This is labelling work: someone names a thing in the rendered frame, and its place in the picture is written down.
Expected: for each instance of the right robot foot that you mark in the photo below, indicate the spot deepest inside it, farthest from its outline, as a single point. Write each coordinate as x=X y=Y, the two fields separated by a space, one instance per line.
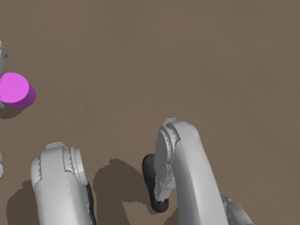
x=149 y=178

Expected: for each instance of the left robot foot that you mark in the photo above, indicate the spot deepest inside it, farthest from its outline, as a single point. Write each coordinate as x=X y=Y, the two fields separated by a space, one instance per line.
x=91 y=201

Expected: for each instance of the left robot hand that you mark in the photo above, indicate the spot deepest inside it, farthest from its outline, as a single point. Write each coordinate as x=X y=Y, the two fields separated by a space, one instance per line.
x=3 y=54

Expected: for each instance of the can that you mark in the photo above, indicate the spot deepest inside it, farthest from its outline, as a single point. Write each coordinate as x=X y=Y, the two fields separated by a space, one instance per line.
x=16 y=91

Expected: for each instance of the right robot hand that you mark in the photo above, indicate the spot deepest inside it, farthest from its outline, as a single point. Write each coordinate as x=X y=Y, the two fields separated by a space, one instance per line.
x=235 y=214

